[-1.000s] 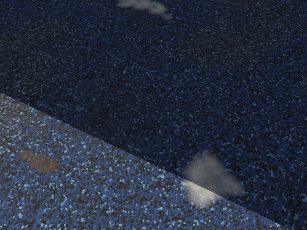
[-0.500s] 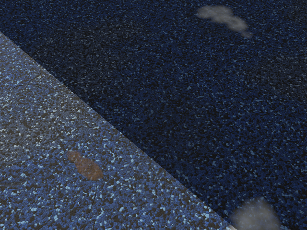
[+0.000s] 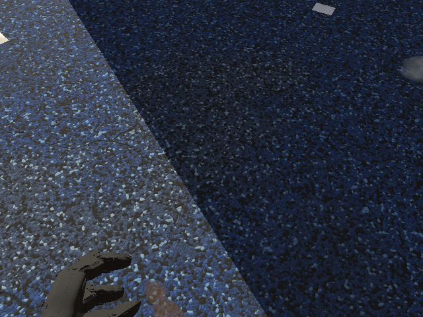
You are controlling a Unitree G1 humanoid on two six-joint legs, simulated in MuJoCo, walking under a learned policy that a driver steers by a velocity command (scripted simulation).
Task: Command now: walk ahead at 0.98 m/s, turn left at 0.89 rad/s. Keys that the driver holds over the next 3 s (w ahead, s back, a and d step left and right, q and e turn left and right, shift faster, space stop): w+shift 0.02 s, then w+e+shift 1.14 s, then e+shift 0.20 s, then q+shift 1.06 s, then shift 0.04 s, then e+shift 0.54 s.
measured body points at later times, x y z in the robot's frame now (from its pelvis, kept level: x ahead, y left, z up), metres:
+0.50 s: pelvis +0.47 +0.00 +0.00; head +0.50 +0.00 +0.45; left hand +0.37 +0.27 -0.13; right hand +0.77 -0.18 -0.02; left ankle +0.63 +0.13 -0.72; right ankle +0.30 -0.11 -0.73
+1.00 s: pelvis +0.89 -0.11 -0.04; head +0.92 -0.13 +0.41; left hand +1.21 -0.01 -0.12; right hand +0.74 -0.34 -0.17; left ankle +0.73 +0.13 -0.60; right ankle +0.97 -0.18 -0.73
